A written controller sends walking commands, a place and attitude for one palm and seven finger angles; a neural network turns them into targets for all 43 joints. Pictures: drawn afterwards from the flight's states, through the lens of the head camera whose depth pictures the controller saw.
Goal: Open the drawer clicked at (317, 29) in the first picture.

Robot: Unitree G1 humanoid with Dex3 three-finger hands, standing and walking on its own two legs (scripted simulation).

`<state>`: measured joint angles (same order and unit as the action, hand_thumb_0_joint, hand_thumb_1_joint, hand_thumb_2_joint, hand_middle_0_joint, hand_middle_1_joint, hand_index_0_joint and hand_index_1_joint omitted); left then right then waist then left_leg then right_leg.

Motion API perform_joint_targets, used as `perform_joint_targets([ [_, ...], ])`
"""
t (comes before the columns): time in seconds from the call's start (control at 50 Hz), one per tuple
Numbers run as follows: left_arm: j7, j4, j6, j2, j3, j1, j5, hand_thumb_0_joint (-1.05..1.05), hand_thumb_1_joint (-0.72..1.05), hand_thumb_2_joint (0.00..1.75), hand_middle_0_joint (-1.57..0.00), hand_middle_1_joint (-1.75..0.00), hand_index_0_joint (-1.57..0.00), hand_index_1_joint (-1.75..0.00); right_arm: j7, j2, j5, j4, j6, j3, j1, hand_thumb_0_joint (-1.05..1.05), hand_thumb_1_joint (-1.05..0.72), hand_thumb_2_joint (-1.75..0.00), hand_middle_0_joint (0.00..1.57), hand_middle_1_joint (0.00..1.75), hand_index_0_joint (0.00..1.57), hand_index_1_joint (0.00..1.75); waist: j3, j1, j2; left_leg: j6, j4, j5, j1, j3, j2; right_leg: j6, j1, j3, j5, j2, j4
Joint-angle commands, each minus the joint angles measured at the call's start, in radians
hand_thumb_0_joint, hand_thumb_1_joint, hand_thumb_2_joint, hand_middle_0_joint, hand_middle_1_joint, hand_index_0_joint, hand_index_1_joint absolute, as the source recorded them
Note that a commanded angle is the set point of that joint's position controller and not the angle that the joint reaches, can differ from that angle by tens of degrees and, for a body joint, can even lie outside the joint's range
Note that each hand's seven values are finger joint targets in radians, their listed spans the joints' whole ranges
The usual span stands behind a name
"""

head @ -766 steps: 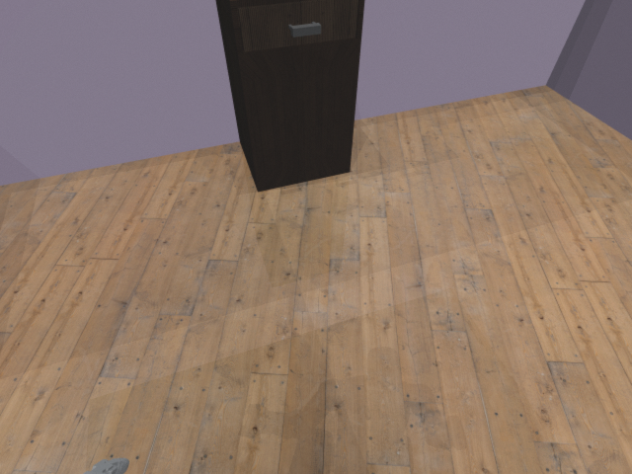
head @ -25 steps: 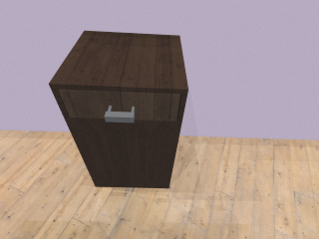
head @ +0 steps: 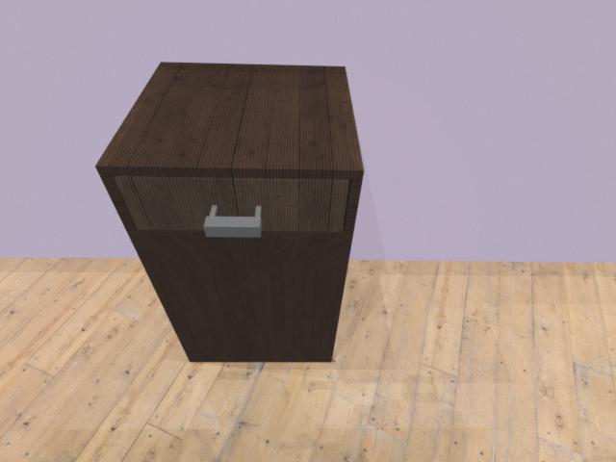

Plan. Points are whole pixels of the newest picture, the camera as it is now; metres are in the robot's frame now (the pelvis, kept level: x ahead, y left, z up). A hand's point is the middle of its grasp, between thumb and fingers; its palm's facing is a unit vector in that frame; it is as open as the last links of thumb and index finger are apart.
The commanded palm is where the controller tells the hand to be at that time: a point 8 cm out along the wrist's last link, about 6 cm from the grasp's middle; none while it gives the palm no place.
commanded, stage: look again from close up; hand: left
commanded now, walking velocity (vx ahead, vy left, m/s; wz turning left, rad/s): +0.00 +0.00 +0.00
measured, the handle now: (235, 218) +0.55 +0.18 -0.04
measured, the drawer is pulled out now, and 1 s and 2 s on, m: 0.00 0.00 0.00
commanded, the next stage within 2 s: raise the hand with hooked fingers in 0.32 s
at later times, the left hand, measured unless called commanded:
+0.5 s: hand out of the picture +0.01 +0.15 -0.16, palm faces -0.07 -0.95 -0.31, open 7.3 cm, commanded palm +0.11 +0.18 -0.06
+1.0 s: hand (174, 447) +0.16 +0.18 -0.06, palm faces +0.01 -0.08 -1.00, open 9.5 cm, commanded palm +0.16 +0.19 +0.01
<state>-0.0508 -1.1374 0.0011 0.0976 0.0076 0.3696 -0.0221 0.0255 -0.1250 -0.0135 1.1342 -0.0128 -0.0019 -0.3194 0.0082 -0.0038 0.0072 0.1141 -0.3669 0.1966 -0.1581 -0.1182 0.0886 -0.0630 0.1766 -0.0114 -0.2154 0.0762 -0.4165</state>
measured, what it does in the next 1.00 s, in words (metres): shifts its weight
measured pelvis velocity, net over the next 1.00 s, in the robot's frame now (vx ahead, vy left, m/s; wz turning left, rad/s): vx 0.00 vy -0.09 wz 0.06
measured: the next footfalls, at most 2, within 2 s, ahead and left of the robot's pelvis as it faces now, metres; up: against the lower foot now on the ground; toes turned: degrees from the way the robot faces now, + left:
none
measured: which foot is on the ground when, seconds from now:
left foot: down 0.00-1.00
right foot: down 0.00-1.00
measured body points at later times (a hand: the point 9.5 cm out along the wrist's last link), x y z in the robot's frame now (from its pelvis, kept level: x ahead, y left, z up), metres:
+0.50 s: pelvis +0.00 -0.03 +0.00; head +0.00 -0.03 +0.45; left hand +0.01 +0.20 -0.14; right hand +0.01 -0.25 -0.15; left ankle +0.01 +0.04 -0.74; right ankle +0.00 -0.16 -0.74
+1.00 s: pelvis +0.00 -0.09 -0.05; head +0.04 -0.10 +0.40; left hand +0.15 +0.18 +0.00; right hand +0.29 -0.28 -0.11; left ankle +0.01 +0.04 -0.74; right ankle +0.01 -0.15 -0.74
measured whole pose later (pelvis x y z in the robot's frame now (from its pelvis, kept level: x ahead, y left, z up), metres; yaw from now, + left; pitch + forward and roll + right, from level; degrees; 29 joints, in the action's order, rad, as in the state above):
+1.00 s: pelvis +0.00 -0.09 -0.05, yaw +4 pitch +10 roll +2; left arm -0.49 -0.08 -0.14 0.38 -0.01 0.41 -1.08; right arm -0.01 -0.25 -0.08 0.52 0.07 0.04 -0.01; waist -0.12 -0.13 0.01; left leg 0.00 -0.87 0.40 -0.65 -0.03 0.00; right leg 0.09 0.65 0.05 -0.43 -0.05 -0.90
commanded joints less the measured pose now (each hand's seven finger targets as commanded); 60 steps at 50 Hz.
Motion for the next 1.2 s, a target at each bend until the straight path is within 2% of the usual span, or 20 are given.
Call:
perform_joint_targets([
  [0.0,-0.003,0.018,-0.009,0.07,-0.007,0.085,-0.001,0.0,0.9,0.9,-0.2,-0.3,-0.2,-0.3,0.009,-0.112,0.005,-0.018,-0.01,0.026,-0.064,0.0,-0.9,-0.9,0.2,0.3,0.2,0.3,0.09,0.004,0.001,-0.077,0.147,0.084,-0.068,0.207,-0.209,0.055,0.035,-0.013,0.07,0.023,0.031],
  [0.38,0.0,0.031,-0.018,0.077,-0.008,0.065,0.003,0.0,0.9,0.9,-0.2,-0.3,-0.2,-0.3,0.005,-0.102,0.003,-0.022,-0.008,0.019,-0.061,0.0,-0.9,-0.9,0.2,0.3,0.2,0.3,0.089,0.008,0.002,-0.075,0.098,0.042,-0.054,0.176,-0.194,0.068,0.044,-0.037,0.068,0.025,0.062],
  [0.4,-0.031,0.022,-0.036,0.143,0.001,0.049,-0.013,0.0,0.9,0.9,-0.2,-0.3,-0.2,-0.3,-0.007,-0.147,0.01,-0.107,-0.023,0.007,0.017,0.0,-0.9,-0.9,0.2,0.3,0.2,0.3,0.146,-0.01,0.083,-0.097,-0.068,-0.155,-0.15,0.157,-0.214,0.072,0.078,-0.028,0.145,0.042,0.031],
  [0.42,-0.036,1.555,-0.197,0.358,0.077,-0.696,-0.12,0.0,0.88,0.89,-0.2,-0.32,-0.2,-0.32,0.04,-0.285,0.079,-0.483,-0.153,0.004,0.006,0.0,-0.9,-0.9,0.2,0.3,0.2,0.3,-0.383,0.094,-0.197,-0.089,0.031,-0.147,0.199,0.179,-0.142,0.096,0.039,-0.009,0.092,-0.09,-0.103],
  [0.44,-0.125,1.279,-0.119,0.357,0.001,-0.304,-0.136,0.0,0.85,0.88,-0.2,-0.33,-0.2,-0.33,0.082,-0.247,0.07,-0.407,-0.258,0.002,0.124,0.0,-0.9,-0.9,0.2,0.3,0.2,0.3,-0.345,-0.006,-0.333,-0.132,0.056,-0.1,0.202,0.211,-0.194,0.106,0.152,0.048,-0.111,-0.079,-0.229],
  [0.46,-0.176,1.182,0.025,0.205,0.086,-0.033,-0.134,0.0,0.83,0.87,-0.21,-0.34,-0.21,-0.34,0.076,-0.193,0.083,-0.405,-0.303,0.018,0.112,0.0,-0.9,-0.9,0.2,0.3,0.2,0.3,-0.17,0.007,-0.259,-0.172,0.12,0.091,0.031,0.243,-0.187,0.09,0.257,0.069,-0.203,-0.083,-0.286],
  [0.48,-0.187,1.149,0.057,0.083,0.185,0.0,-0.162,0.0,0.81,0.86,-0.21,-0.36,-0.21,-0.36,0.081,-0.18,0.097,-0.387,-0.319,0.015,0.078,0.0,-0.9,-0.9,0.2,0.3,0.2,0.3,-0.083,0.025,-0.184,-0.126,0.064,0.132,-0.042,0.194,-0.15,0.085,0.246,0.063,-0.135,-0.081,-0.259],
  [0.5,-0.202,1.256,0.044,0.106,0.209,-0.051,-0.217,0.0,0.78,0.85,-0.21,-0.37,-0.21,-0.37,0.076,-0.211,0.09,-0.445,-0.344,0.028,0.102,0.0,-0.9,-0.9,0.2,0.3,0.2,0.3,-0.017,0.028,-0.156,-0.108,0.008,0.161,-0.103,0.19,-0.136,0.091,0.258,0.061,-0.123,-0.082,-0.204],
  [0.56,-0.291,1.22,0.031,0.311,0.095,-0.088,-0.534,0.0,0.71,0.82,-0.21,-0.42,-0.21,-0.42,0.059,-0.272,0.02,-0.532,-0.313,0.031,0.135,0.0,-0.9,-0.9,0.2,0.3,0.2,0.3,-0.026,0.048,0.032,-0.088,-0.106,0.305,-0.258,0.233,-0.099,0.113,0.33,-0.034,-0.251,-0.103,-0.147],
  [0.58,-0.321,1.137,0.023,0.315,0.074,-0.113,-0.651,0.0,0.69,0.81,-0.22,-0.43,-0.22,-0.43,0.053,-0.265,-0.003,-0.556,-0.278,0.043,0.147,0.0,-0.9,-0.9,0.2,0.3,0.2,0.3,-0.034,0.046,0.153,-0.093,-0.157,0.296,-0.308,0.207,-0.085,0.114,0.389,-0.037,-0.345,-0.109,-0.149],
  [0.6,-0.343,1.035,0.012,0.232,0.117,-0.028,-0.747,0.0,0.67,0.8,-0.22,-0.45,-0.22,-0.45,0.038,-0.254,-0.023,-0.589,-0.245,0.059,0.172,0.0,-0.9,-0.9,0.2,0.3,0.2,0.3,0.005,0.018,0.232,-0.095,-0.203,0.267,-0.343,0.176,-0.066,0.117,0.436,-0.044,-0.417,-0.11,-0.135],
  [0.64,-0.366,0.949,-0.014,0.201,0.109,0.183,-0.891,0.0,0.62,0.78,-0.22,-0.48,-0.22,-0.48,-0.006,-0.258,-0.041,-0.654,-0.159,0.075,0.243,0.0,-0.9,-0.9,0.2,0.3,0.2,0.3,-0.006,-0.073,0.237,-0.095,-0.25,0.203,-0.381,0.131,-0.041,0.14,0.416,-0.114,-0.4,-0.104,-0.114],
  [0.68,-0.369,0.95,-0.042,0.262,0.026,0.252,-0.973,0.0,0.57,0.76,-0.22,-0.51,-0.22,-0.51,-0.041,-0.243,-0.021,-0.688,-0.065,0.069,0.278,0.0,-0.9,-0.9,0.2,0.3,0.2,0.3,-0.084,-0.134,0.231,-0.103,-0.254,0.123,-0.432,0.11,-0.035,0.155,0.301,-0.149,-0.243,-0.093,-0.15],
  [0.72,-0.377,1.008,-0.069,0.33,-0.039,0.227,-1.023,0.0,0.53,0.74,-0.23,-0.54,-0.23,-0.54,-0.054,-0.226,-0.007,-0.721,-0.014,0.06,0.32,0.0,-0.9,-0.9,0.2,0.3,0.2,0.3,-0.139,-0.161,0.212,-0.102,-0.263,0.061,-0.459,0.099,-0.033,0.15,0.236,-0.159,-0.101,-0.087,-0.19],
  [0.78,-0.425,1.185,-0.099,0.439,-0.125,0.082,-1.088,0.0,0.46,0.71,-0.23,-0.58,-0.23,-0.58,-0.058,-0.212,-0.027,-0.746,0.031,0.059,0.348,0.0,-0.9,-0.9,0.2,0.3,0.2,0.3,-0.236,-0.166,0.029,-0.096,-0.301,0.008,-0.419,0.094,-0.022,0.154,0.216,-0.211,0.022,-0.088,-0.233],
  [0.84,-0.481,1.302,-0.121,0.462,-0.147,-0.085,-1.097,0.0,0.39,0.68,-0.24,-0.63,-0.24,-0.63,-0.051,-0.201,-0.052,-0.752,0.055,0.071,0.341,0.0,-0.9,-0.9,0.2,0.3,0.2,0.3,-0.338,-0.107,-0.06,-0.082,-0.388,-0.024,-0.337,0.107,-0.025,0.151,0.298,-0.228,0.078,-0.095,-0.277],
  [0.96,-0.495,1.347,-0.167,0.443,-0.111,-0.273,-1.023,0.0,0.25,0.62,-0.25,-0.72,-0.25,-0.72,-0.024,-0.193,-0.064,-0.721,0.041,0.065,0.351,0.0,-0.9,-0.9,0.2,0.3,0.2,0.3,-0.316,0.0,-0.009,-0.064,-0.523,0.065,-0.368,0.143,-0.018,0.122,0.418,-0.266,-0.037,-0.075,-0.25],
  [1.02,-0.445,1.301,-0.113,0.437,-0.072,-0.258,-0.999,0.0,0.18,0.59,-0.25,-0.76,-0.25,-0.76,-0.019,-0.2,-0.054,-0.716,0.042,0.057,0.352,0.0,-0.9,-0.9,0.2,0.3,0.2,0.3,-0.322,-0.009,0.012,-0.064,-0.478,0.065,-0.4,0.134,-0.024,0.106,0.331,-0.228,0.019,-0.072,-0.241],
  [1.1,-0.347,1.291,-0.026,0.467,-0.081,-0.171,-0.97,0.0,0.08,0.55,-0.26,-0.82,-0.26,-0.82,-0.011,-0.202,-0.037,-0.715,0.067,0.036,0.354,0.0,-0.9,-0.9,0.2,0.3,0.2,0.3,-0.358,-0.053,0.058,-0.072,-0.393,-0.006,-0.39,0.126,-0.024,0.087,0.138,-0.222,0.257,-0.06,-0.23],
  [1.18,-0.298,1.284,-0.03,0.502,-0.139,-0.095,-0.958,0.0,-0.01,0.51,-0.27,-0.88,-0.27,-0.88,-0.007,-0.196,-0.035,-0.704,0.071,0.022,0.351,0.0,-0.9,-0.9,0.2,0.3,0.2,0.3,-0.335,-0.085,0.068,-0.078,-0.328,-0.057,-0.359,0.122,-0.027,0.084,0.06,-0.184,0.382,-0.062,-0.238],
])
